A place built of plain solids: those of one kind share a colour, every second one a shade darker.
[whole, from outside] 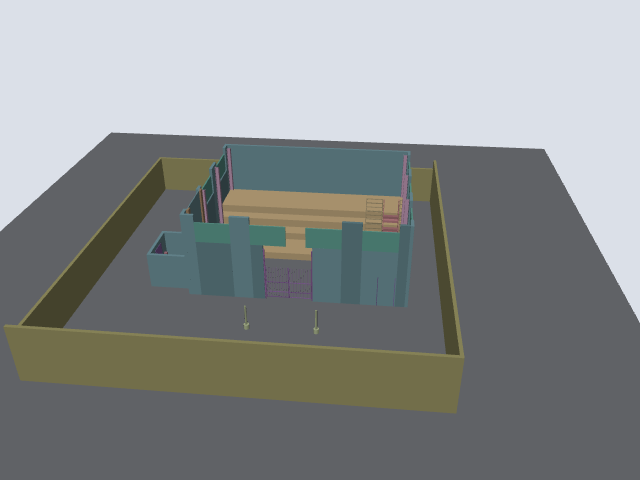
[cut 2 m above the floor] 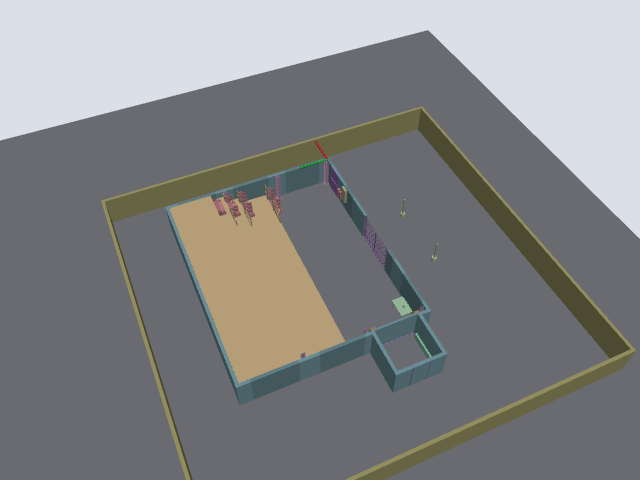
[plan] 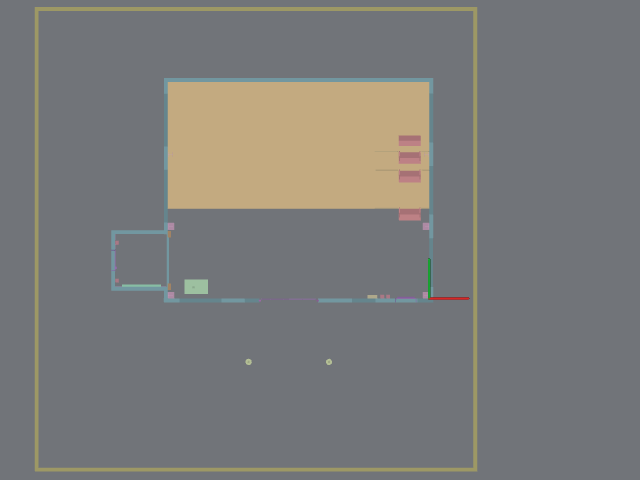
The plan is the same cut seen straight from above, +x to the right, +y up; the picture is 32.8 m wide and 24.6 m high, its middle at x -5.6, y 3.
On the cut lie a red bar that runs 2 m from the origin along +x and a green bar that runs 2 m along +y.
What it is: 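A works' training theatre; one tall room, parted across its whole breadth into a front floor behind the doors, 3 rows toward the back wall and a gangway along that wall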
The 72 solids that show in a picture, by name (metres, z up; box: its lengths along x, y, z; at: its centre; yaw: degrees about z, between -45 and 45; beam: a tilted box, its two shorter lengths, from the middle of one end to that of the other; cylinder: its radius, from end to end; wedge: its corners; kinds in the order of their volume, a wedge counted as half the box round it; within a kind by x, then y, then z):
{
 "raised_floor_bank_1": {"box": [13.4, 1.95, 0.55], "at": [-6.7, 5.58, 0.23]},
 "raised_floor_bank_2": {"box": [13.4, 0.95, 1.05], "at": [-6.7, 7.03, 0.47]},
 "raised_floor_bank_3": {"box": [13.4, 0.85, 1.6], "at": [-6.7, 7.92, 0.75]},
 "raised_floor_bank_4": {"box": [13.4, 2.75, 2.13], "at": [-6.7, 9.72, 1.01]},
 "yard_bound_1": {"box": [0.2, 23.81, 2.9], "at": [-20.13, 3.03, 1.4]},
 "yard_bound_2": {"box": [22.68, 0.2, 3.6], "at": [-8.88, -8.77, 1.75]},
 "yard_bound_3": {"box": [22.68, 0.2, 2.9], "at": [-8.88, 14.84, 1.4]},
 "yard_bound_4": {"box": [0.2, 23.81, 3.6], "at": [2.36, 3.03, 1.75]},
 "wall_1": {"box": [0.2, 3.1, 2.45], "at": [-16.2, 1.95, 1.18]},
 "wall_2": {"box": [2.9, 0.2, 2.45], "at": [-14.85, 0.5, 1.18]},
 "wall_3": {"box": [2.9, 0.2, 2.45], "at": [-14.85, 3.4, 1.18]},
 "wall_4": {"box": [0.2, 0.8, 5.75], "at": [-13.5, 0.2, 2.83]},
 "wall_5": {"box": [0.2, 0.61, 5.75], "at": [-13.5, 3.6, 2.83]},
 "wall_6": {"box": [0.2, 2.71, 3.95], "at": [-13.5, 5.25, 1.93]},
 "wall_7": {"box": [0.2, 1.21, 5.75], "at": [-13.5, 7.2, 2.83]},
 "wall_8": {"box": [0.2, 2.71, 3.95], "at": [-13.5, 9.15, 1.93]},
 "wall_9": {"box": [0.2, 0.81, 5.75], "at": [-13.5, 10.9, 2.83]},
 "wall_10": {"box": [0.06, 2.7, 2.45], "at": [-13.43, 1.95, 1.18]},
 "wall_11": {"box": [0.06, 2.82, 5.75], "at": [-13.37, 1.95, 2.83]},
 "wall_12": {"box": [0.81, 0.2, 5.75], "at": [-13.2, -0.1, 2.83]},
 "wall_13": {"box": [2.16, 0.2, 3.95], "at": [-11.72, -0.1, 1.93]},
 "wall_14": {"box": [1.21, 0.2, 5.75], "at": [-10.05, -0.1, 2.83]},
 "wall_15": {"box": [0.76, 0.2, 3.95], "at": [-9.07, -0.1, 1.93]},
 "wall_16": {"box": [13.8, 0.2, 5.75], "at": [-6.7, 11.2, 2.83]},
 "wall_17": {"box": [1.76, 0.2, 3.95], "at": [-4.83, -0.1, 1.93]},
 "wall_18": {"box": [1.21, 0.2, 5.75], "at": [-3.35, -0.1, 2.83]},
 "wall_19": {"box": [2.16, 0.2, 3.95], "at": [-1.68, -0.1, 1.93]},
 "wall_20": {"box": [0.81, 0.2, 5.75], "at": [-0.2, -0.1, 2.83]},
 "wall_21": {"box": [0.2, 0.81, 5.75], "at": [0.1, 0.2, 2.83]},
 "wall_22": {"box": [0.2, 2.51, 3.95], "at": [0.1, 1.85, 1.93]},
 "wall_23": {"box": [0.2, 1.21, 5.75], "at": [0.1, 3.7, 2.83]},
 "wall_24": {"box": [0.2, 2.51, 3.95], "at": [0.1, 5.55, 1.93]},
 "wall_25": {"box": [0.2, 1.21, 5.75], "at": [0.1, 7.4, 2.83]},
 "wall_26": {"box": [0.2, 2.51, 3.95], "at": [0.1, 9.25, 1.93]},
 "wall_27": {"box": [0.2, 0.81, 5.75], "at": [0.1, 10.9, 2.83]},
 "window_pane_1": {"box": [0.1, 2.7, 1.31], "at": [-13.55, 5.25, 4.54]},
 "window_pane_2": {"box": [0.1, 2.7, 1.31], "at": [-13.55, 9.15, 4.54]},
 "window_pane_3": {"box": [2.15, 0.1, 1.31], "at": [-11.72, -0.15, 4.54]},
 "window_pane_4": {"box": [2.15, 0.1, 1.31], "at": [-8.38, -0.15, 4.54]},
 "window_pane_5": {"box": [2.15, 0.1, 1.31], "at": [-5.03, -0.15, 4.54]},
 "window_pane_6": {"box": [2.15, 0.1, 1.31], "at": [-1.68, -0.15, 4.54]},
 "door_landing_1": {"box": [1.12, 0.32, 0.22], "at": [-1.0, 4.16, 0.06]},
 "door_landing_2": {"box": [1.12, 0.32, 0.38], "at": [-1.0, 4.46, 0.14]},
 "door_landing_3": {"box": [1.12, 0.32, 0.17], "at": [-1.0, 6.11, 0.58]},
 "door_landing_4": {"box": [1.12, 0.32, 0.33], "at": [-1.0, 6.41, 0.67]},
 "door_landing_5": {"box": [1.12, 0.32, 0.18], "at": [-1.0, 7.06, 1.09]},
 "door_landing_6": {"box": [1.12, 0.32, 0.37], "at": [-1.0, 7.36, 1.18]},
 "door_landing_7": {"box": [1.12, 0.28, 0.18], "at": [-1.0, 7.96, 1.64]},
 "door_landing_8": {"box": [1.12, 0.28, 0.35], "at": [-1.0, 8.23, 1.73]},
 "pier_1": {"box": [0.17, 0.34, 5.75], "at": [-13.31, 3.3, 2.83]},
 "steel_column_1": {"box": [0.38, 0.38, 0.07], "at": [-13.26, 0.14, -0.02]},
 "steel_column_2": {"box": [0.38, 0.38, 0.07], "at": [-13.26, 3.7, -0.02]},
 "steel_column_3": {"box": [0.23, 0.012, 5.55], "at": [-13.26, 3.7, 2.73]},
 "steel_column_4": {"box": [0.23, 0.012, 5.55], "at": [-13.26, 7.4, 2.73]},
 "steel_column_5": {"box": [0.23, 0.012, 5.55], "at": [-13.26, 10.96, 2.73]},
 "steel_column_6": {"box": [0.014, 0.26, 5.55], "at": [-13.14, 3.7, 2.73]},
 "steel_column_7": {"box": [0.014, 0.26, 5.55], "at": [-13.14, 7.4, 2.73]},
 "steel_column_8": {"box": [0.014, 0.26, 5.55], "at": [-13.14, 10.96, 2.73]},
 "steel_column_9": {"box": [0.014, 0.26, 5.55], "at": [-0.26, 0.14, 2.73]},
 "steel_column_10": {"box": [0.014, 0.26, 5.55], "at": [-0.26, 3.7, 2.73]},
 "steel_column_11": {"box": [0.38, 0.38, 0.07], "at": [-0.14, 3.7, -0.02]},
 "steel_column_12": {"box": [0.23, 0.012, 5.55], "at": [-0.14, 3.7, 2.73]},
 "steel_column_13": {"box": [0.23, 0.012, 5.55], "at": [-0.14, 7.4, 2.73]},
 "steel_column_14": {"box": [0.23, 0.012, 5.55], "at": [-0.14, 10.96, 2.73]},
 "door_leaf_1": {"box": [0.044, 1.0, 2.15], "at": [-16.1, 1.95, 1.02]},
 "door_leaf_2": {"box": [1.0, 0.044, 2.15], "at": [-1.2, 0.0, 1.02]},
 "radiator_1": {"box": [2.0, 0.12, 0.5], "at": [-14.75, 0.66, 0.2]},
 "distribution_board_1": {"box": [0.5, 0.18, 1.1], "at": [-2.92, 0.09, 1.4]},
 "roller_shutter_1": {"box": [0.11, 0.1, 3.65], "at": [-8.68, -0.11, 1.77]},
 "roller_shutter_2": {"box": [0.11, 0.1, 3.65], "at": [-5.72, -0.11, 1.77]},
 "mess_table_1": {"box": [1.2, 0.75, 0.029], "at": [-11.94, 0.6, 0.73]},
 "low_rail_1": {"box": [0.014, 2.7, 0.15], "at": [-13.47, 1.95, 0.03]}
}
